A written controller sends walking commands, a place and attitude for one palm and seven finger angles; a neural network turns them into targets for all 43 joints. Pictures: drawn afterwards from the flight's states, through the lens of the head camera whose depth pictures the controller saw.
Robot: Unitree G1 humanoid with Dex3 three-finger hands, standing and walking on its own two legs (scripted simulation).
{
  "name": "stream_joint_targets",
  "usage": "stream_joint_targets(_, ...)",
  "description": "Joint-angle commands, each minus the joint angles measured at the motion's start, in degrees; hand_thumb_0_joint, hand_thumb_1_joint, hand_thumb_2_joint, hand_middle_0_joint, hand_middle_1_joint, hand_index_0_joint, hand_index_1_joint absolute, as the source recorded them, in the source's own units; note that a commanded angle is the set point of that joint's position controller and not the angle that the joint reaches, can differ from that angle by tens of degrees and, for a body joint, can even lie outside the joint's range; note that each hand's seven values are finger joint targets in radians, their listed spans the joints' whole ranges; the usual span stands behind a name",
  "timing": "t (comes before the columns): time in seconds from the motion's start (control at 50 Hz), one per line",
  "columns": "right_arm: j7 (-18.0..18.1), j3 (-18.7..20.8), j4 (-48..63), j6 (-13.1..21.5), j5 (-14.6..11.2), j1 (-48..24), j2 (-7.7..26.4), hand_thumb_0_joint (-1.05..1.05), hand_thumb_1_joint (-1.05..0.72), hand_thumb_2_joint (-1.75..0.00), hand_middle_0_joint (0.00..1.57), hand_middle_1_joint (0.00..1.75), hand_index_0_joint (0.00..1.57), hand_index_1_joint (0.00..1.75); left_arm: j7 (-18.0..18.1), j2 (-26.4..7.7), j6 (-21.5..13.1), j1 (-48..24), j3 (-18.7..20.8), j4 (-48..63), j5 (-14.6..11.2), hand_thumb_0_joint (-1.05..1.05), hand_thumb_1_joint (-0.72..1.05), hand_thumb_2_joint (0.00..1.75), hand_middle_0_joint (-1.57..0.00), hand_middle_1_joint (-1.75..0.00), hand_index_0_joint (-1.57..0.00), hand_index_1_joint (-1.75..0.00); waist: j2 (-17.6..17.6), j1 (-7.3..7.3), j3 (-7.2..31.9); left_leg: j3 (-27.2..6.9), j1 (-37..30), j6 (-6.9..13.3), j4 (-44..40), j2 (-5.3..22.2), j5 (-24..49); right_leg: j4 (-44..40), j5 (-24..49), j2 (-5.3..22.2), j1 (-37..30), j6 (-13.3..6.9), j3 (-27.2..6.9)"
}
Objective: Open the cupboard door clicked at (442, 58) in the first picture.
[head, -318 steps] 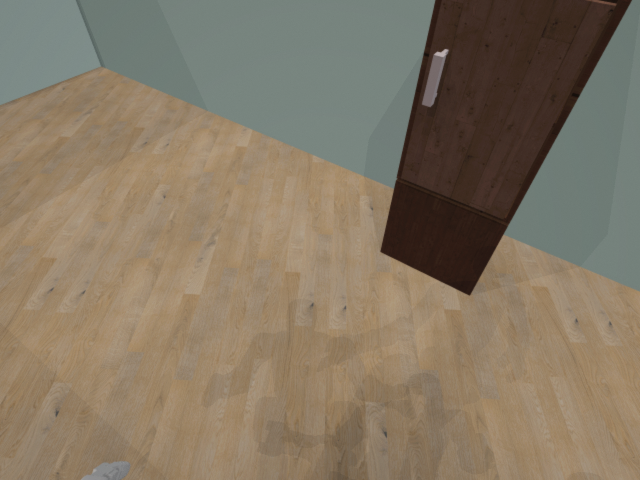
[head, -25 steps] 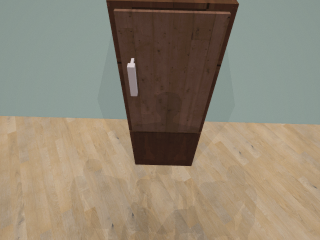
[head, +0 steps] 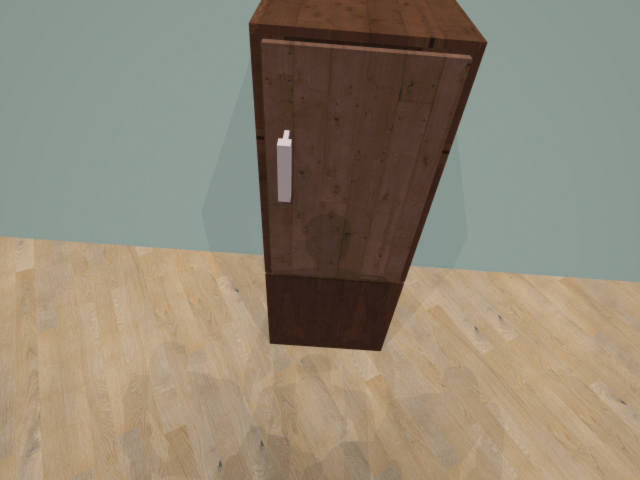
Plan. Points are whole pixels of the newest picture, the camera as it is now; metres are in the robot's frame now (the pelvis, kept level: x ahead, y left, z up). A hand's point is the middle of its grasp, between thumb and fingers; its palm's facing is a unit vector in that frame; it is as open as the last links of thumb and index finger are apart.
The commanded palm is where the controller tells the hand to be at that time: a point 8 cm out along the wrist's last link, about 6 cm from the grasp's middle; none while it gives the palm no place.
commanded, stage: shuffle to correct the standing spot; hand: left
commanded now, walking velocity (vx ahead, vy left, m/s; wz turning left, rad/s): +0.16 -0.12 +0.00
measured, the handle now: (285, 165) +0.68 +0.11 +0.03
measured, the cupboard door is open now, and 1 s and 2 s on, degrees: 0 0 0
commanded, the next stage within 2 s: come to a stop and stand still in 0.86 s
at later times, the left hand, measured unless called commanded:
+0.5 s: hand out of the picture -0.05 +0.12 -0.18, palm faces +0.12 -0.99 -0.10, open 7.4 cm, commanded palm none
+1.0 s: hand (260, 471) +0.18 +0.09 -0.17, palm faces -0.04 -0.98 -0.21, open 7.3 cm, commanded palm none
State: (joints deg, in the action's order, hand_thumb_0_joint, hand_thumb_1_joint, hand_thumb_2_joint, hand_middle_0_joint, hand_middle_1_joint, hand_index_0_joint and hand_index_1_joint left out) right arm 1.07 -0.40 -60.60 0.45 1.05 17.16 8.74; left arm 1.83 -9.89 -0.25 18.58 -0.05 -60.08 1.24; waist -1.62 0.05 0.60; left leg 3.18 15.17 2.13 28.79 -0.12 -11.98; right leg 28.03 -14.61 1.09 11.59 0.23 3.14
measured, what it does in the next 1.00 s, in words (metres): walks ahead: right foot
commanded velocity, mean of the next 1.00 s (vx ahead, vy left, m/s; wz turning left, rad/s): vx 0.13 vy -0.11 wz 0.00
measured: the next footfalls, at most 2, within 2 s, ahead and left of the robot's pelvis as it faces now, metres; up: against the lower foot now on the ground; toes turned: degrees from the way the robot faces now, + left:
right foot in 1.00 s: +0.17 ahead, -0.20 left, +0.00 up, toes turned -1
left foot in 1.58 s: +0.12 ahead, +0.03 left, +0.00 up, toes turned +4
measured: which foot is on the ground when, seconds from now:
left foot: down 0.00-1.00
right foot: down 0.00-0.54, up 0.56-0.98, down 1.00-1.00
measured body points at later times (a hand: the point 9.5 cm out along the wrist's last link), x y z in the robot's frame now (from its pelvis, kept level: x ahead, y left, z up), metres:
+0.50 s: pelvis +0.04 -0.02 +0.00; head +0.03 +0.01 +0.45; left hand -0.05 +0.18 -0.17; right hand +0.06 -0.25 -0.14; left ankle +0.07 +0.07 -0.73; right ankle +0.01 -0.12 -0.74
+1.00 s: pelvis +0.10 -0.09 +0.00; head +0.12 -0.10 +0.44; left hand +0.19 +0.14 -0.15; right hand +0.01 -0.29 -0.16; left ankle +0.08 +0.06 -0.74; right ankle +0.16 -0.20 -0.74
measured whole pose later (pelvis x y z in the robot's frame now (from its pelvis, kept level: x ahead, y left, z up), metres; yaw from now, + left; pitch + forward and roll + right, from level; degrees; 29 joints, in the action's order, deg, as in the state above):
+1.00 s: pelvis +0.10 -0.09 +0.00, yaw -1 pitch +1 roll +1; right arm 0.9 2.3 -62.8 0.9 2.1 25.1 5.9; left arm -1.2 -10.9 -0.2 11.5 3.6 -56.6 1.9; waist -0.5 -3.4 -1.1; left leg 7.7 13.9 -1.6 30.2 6.4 -17.4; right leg 29.5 -12.4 3.4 20.6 0.1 5.5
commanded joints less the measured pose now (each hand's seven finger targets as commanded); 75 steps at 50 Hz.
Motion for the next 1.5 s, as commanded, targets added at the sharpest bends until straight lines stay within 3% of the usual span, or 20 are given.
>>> stream_joint_targets(0.0,0.3,1.7,2.0,0.8,0.2,2.5,6.7,0.00,-0.90,-0.90,0.20,0.30,0.20,0.30,0.0,-3.7,-0.4,5.2,1.0,1.7,0.1,0.00,0.90,0.90,-0.20,-0.30,-0.20,-0.30,2.9,0.09,-4.5,-9.1,3.9,0.6,-11.0,6.6,-15.6,-4.7,-7.5,3.4,2.9,-2.3,-4.0)
stream_joint_targets(0.18,0.8,3.7,3.0,0.3,0.5,2.5,8.7,0.00,-0.90,-0.90,0.20,0.30,0.20,0.30,-1.7,-1.2,0.2,9.9,2.0,1.5,0.9,0.00,0.90,0.90,-0.20,-0.30,-0.20,-0.30,6.6,0.97,-6.7,-13.7,9.0,4.1,-14.7,11.2,-27.0,0.2,-7.7,0.1,2.7,-2.9,-0.4)
stream_joint_targets(0.28,0.3,2.5,3.9,1.0,0.3,1.9,3.2,0.00,-0.90,-0.90,0.20,0.30,0.20,0.30,-1.0,-5.2,-0.7,13.4,3.2,0.5,0.5,0.00,0.90,0.90,-0.20,-0.30,-0.20,-0.30,-10.0,1.86,-7.1,0.7,16.3,0.6,8.0,0.9,-14.2,-14.8,-21.8,10.6,-1.5,-8.3,-18.6)
stream_joint_targets(0.32,-0.2,2.6,5.1,1.1,0.3,-0.8,2.5,0.00,-0.90,-0.90,0.20,0.30,0.20,0.30,-0.3,-5.5,-1.3,14.9,3.7,0.1,0.3,0.00,0.90,0.90,-0.20,-0.30,-0.20,-0.30,-9.9,2.55,-7.7,1.2,20.4,0.8,20.5,1.4,-15.0,-19.1,-19.0,15.8,-2.6,-12.4,-24.2)
stream_joint_targets(0.4,-0.7,2.1,4.9,1.9,0.0,-0.9,0.4,0.00,-0.90,-0.90,0.20,0.30,0.20,0.30,-0.1,-4.7,-1.9,11.6,3.3,-0.2,0.9,0.00,0.90,0.90,-0.20,-0.30,-0.20,-0.30,-2.8,0.58,-6.5,2.4,14.2,0.6,14.6,2.7,-12.8,-14.2,0.8,12.8,-0.8,-12.7,-13.6)
stream_joint_targets(0.46,0.0,1.7,2.0,2.5,0.0,5.8,-0.2,0.00,-0.90,-0.90,0.20,0.30,0.20,0.30,-0.5,-3.7,-1.2,10.4,2.9,-0.9,0.3,0.00,0.90,0.90,-0.20,-0.30,-0.20,-0.30,-2.7,-2.01,-5.5,5.5,-3.1,-0.5,0.1,1.1,-2.6,-7.9,-0.7,7.5,8.3,-8.8,-6.6)
stream_joint_targets(0.48,0.5,2.1,0.8,2.7,0.0,9.3,2.3,0.00,-0.90,-0.90,0.20,0.30,0.20,0.30,-0.7,-2.1,-1.0,10.9,2.5,-1.0,0.2,0.00,0.90,0.90,-0.20,-0.30,-0.20,-0.30,1.4,-3.03,-4.4,1.5,-9.2,-0.4,-4.0,4.4,-3.1,-1.9,-2.0,5.3,11.8,-7.2,-5.1)
stream_joint_targets(0.52,1.8,4.5,-0.2,2.8,0.5,17.5,10.9,0.00,-0.90,-0.90,0.20,0.30,0.20,0.30,-1.6,0.5,-0.8,10.3,2.0,1.5,0.6,0.00,0.90,0.90,-0.20,-0.30,-0.20,-0.30,15.4,-4.98,-0.8,-30.2,-17.2,9.3,-16.9,27.1,-8.8,21.9,-16.3,-0.7,26.8,-2.8,0.8)
stream_joint_targets(0.54,1.9,4.8,0.3,2.3,0.6,15.5,12.0,0.00,-0.90,-0.90,0.20,0.30,0.20,0.30,-1.9,-0.6,-0.5,7.3,2.6,2.9,1.2,0.00,0.90,0.90,-0.20,-0.30,-0.20,-0.30,11.7,-4.82,-3.8,-30.2,-12.1,12.2,-18.8,29.1,-14.2,30.1,-15.7,1.6,28.1,-3.3,-2.4)
stream_joint_targets(0.58,1.7,3.1,0.9,2.8,0.6,9.9,6.4,0.00,-0.90,-0.90,0.20,0.30,0.20,0.30,-2.3,-0.3,-0.3,5.6,3.0,1.8,1.6,0.00,0.90,0.90,-0.20,-0.30,-0.20,-0.30,8.7,-1.88,-9.2,-21.5,-0.4,8.9,-20.6,23.0,-12.6,35.6,-6.4,3.8,26.4,-2.8,-4.4)
stream_joint_targets(0.68,1.7,2.6,1.1,4.4,0.4,8.9,4.9,0.00,-0.90,-0.90,0.20,0.30,0.20,0.30,-3.1,2.1,0.6,5.7,2.9,1.2,1.2,0.00,0.90,0.90,-0.20,-0.30,-0.20,-0.30,7.2,0.02,-4.5,-5.8,-2.4,6.9,-17.8,17.1,9.3,35.3,3.6,4.1,23.8,-0.2,-2.5)
stream_joint_targets(0.82,1.1,4.0,0.3,3.2,1.2,10.6,6.5,0.00,-0.90,-0.90,0.20,0.30,0.20,0.30,-3.2,1.0,0.6,-5.5,3.0,5.2,0.4,0.00,0.90,0.90,-0.20,-0.30,-0.20,-0.30,10.4,-2.83,-5.2,-3.4,-2.3,7.5,-16.5,16.9,9.7,15.5,0.9,3.6,18.5,0.6,1.6)
stream_joint_targets(0.9,0.8,5.3,0.9,1.7,1.3,8.2,8.4,0.00,-0.90,-0.90,0.20,0.30,0.20,0.30,-3.4,0.0,0.2,-4.2,3.6,5.4,0.4,0.00,0.90,0.90,-0.20,-0.30,-0.20,-0.30,10.8,-1.67,-2.7,-4.4,0.9,6.4,-12.6,17.6,-2.6,5.7,-0.4,1.7,8.5,0.3,3.8)
stream_joint_targets(0.94,0.4,5.3,0.8,1.2,1.1,7.7,7.1,0.00,-0.90,-0.90,0.20,0.30,0.20,0.30,-3.0,-2.5,-0.3,2.0,4.4,3.6,0.5,0.00,0.90,0.90,-0.20,-0.30,-0.20,-0.30,3.9,1.51,0.2,-2.2,7.4,3.1,-4.4,13.6,-10.9,-2.4,2.3,0.6,-5.0,-0.1,3.6)
stream_joint_targets(0.98,0.1,3.0,2.4,0.7,0.1,9.1,-0.3,0.00,-0.90,-0.90,0.20,0.30,0.20,0.30,-1.4,-10.6,-1.1,9.6,5.7,1.8,0.7,0.00,0.90,0.90,-0.20,-0.30,-0.20,-0.30,-21.4,4.13,5.6,5.5,24.0,-1.4,24.2,1.1,-27.5,-12.7,-2.1,20.9,-18.6,-5.6,-21.0)
stream_joint_targets(1.02,0.0,3.2,2.3,-0.2,0.3,7.6,0.6,0.00,-0.90,-0.90,0.20,0.30,0.20,0.30,-0.5,-6.7,-1.5,3.4,4.4,3.2,-0.1,0.00,0.90,0.90,-0.20,-0.30,-0.20,-0.30,-7.5,1.09,1.3,-1.8,18.6,-1.2,30.5,4.7,-18.7,-16.8,-1.3,21.0,-4.4,-8.3,-18.5)
stream_joint_targets(1.08,-0.2,2.6,-1.3,-0.9,0.1,9.8,-0.3,0.00,-0.90,-0.90,0.20,0.30,0.20,0.30,-0.1,-3.6,-2.5,-4.2,3.3,5.1,-0.3,0.00,0.90,0.90,-0.20,-0.30,-0.20,-0.30,-6.5,-1.79,-1.2,-1.5,11.9,-3.3,28.5,5.0,-9.5,-14.5,17.5,15.8,2.5,-6.9,-8.3)
stream_joint_targets(1.16,-0.1,2.8,0.6,-2.6,-0.3,6.1,0.9,0.00,-0.90,-0.90,0.20,0.30,0.20,0.30,0.7,-6.5,-1.7,-1.2,4.1,5.1,-0.2,0.00,0.90,0.90,-0.20,-0.30,-0.20,-0.30,-2.3,0.18,-1.1,-1.2,12.5,-4.9,24.9,3.0,-9.1,-11.2,31.4,18.4,-0.5,-10.3,-7.4)
stream_joint_targets(1.32,-0.8,3.9,5.7,-3.8,0.2,-1.6,4.0,0.00,-0.90,-0.90,0.20,0.30,0.20,0.30,1.3,-9.2,-0.7,0.4,5.4,5.3,0.3,0.00,0.90,0.90,-0.20,-0.30,-0.20,-0.30,-4.0,1.97,0.2,-3.9,16.0,-4.9,26.0,2.1,-10.2,-11.8,19.8,20.6,-3.0,-12.9,-12.0)
stream_joint_targets(1.48,-0.9,3.1,5.9,-2.0,-0.3,0.8,2.8,0.00,-0.90,-0.90,0.20,0.30,0.20,0.30,0.1,-10.1,0.7,-0.7,5.3,5.1,0.5,0.00,0.90,0.90,-0.20,-0.30,-0.20,-0.30,-6.6,0.27,1.9,1.3,-3.4,-2.5,1.8,-0.8,-4.7,-11.5,-2.4,14.2,6.1,-8.3,-9.2)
